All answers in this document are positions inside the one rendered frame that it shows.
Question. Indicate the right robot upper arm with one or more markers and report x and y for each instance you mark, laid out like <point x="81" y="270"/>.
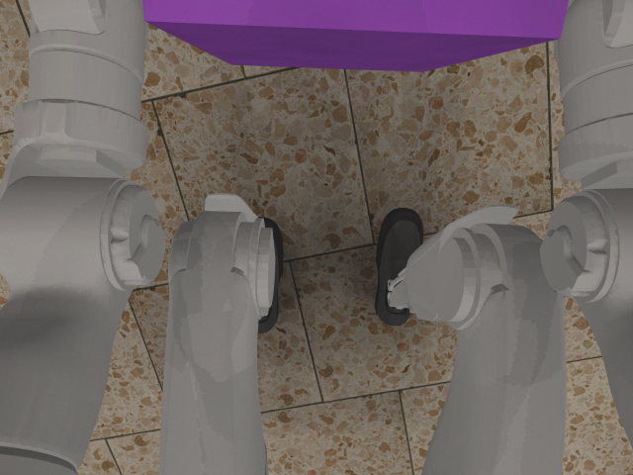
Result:
<point x="587" y="254"/>

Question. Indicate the left robot shin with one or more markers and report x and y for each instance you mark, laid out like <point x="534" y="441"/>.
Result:
<point x="222" y="202"/>

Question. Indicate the robot left forearm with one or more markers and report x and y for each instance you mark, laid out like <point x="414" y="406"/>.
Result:
<point x="82" y="118"/>

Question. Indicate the left robot upper arm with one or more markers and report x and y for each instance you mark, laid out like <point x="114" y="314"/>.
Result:
<point x="72" y="249"/>

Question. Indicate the carton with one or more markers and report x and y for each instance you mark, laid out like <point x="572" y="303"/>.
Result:
<point x="394" y="35"/>

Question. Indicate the robot right forearm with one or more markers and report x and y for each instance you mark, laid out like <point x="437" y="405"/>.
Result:
<point x="595" y="59"/>

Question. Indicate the robot shin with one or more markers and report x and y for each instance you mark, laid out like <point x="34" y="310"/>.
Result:
<point x="222" y="202"/>
<point x="414" y="291"/>

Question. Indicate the right robot shin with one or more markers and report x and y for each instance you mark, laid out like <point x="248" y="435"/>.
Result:
<point x="414" y="291"/>

